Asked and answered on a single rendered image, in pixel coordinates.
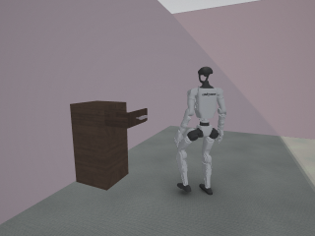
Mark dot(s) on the robot left hand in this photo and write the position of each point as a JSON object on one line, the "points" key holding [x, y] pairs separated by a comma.
{"points": [[178, 138]]}

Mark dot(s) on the robot right upper arm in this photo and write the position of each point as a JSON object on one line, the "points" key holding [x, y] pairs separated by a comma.
{"points": [[220, 101]]}

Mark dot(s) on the cabinet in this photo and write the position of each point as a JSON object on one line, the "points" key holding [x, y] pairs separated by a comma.
{"points": [[100, 152]]}

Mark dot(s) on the robot left upper arm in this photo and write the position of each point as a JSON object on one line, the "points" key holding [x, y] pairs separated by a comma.
{"points": [[191, 93]]}

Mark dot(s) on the right robot thigh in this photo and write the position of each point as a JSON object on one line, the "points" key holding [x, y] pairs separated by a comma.
{"points": [[207, 145]]}

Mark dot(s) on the right robot forearm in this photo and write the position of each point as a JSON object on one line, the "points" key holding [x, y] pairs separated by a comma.
{"points": [[221, 121]]}

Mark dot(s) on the drawer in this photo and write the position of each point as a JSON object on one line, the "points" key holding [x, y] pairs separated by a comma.
{"points": [[125, 120]]}

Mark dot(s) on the robot right hand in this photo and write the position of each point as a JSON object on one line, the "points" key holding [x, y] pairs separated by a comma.
{"points": [[220, 135]]}

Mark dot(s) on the left robot foot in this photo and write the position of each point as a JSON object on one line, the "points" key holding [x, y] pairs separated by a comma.
{"points": [[186, 188]]}

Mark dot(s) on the left robot forearm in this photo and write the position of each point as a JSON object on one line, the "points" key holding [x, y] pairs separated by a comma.
{"points": [[184, 122]]}

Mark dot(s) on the handle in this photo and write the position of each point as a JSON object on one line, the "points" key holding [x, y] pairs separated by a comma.
{"points": [[142, 117]]}

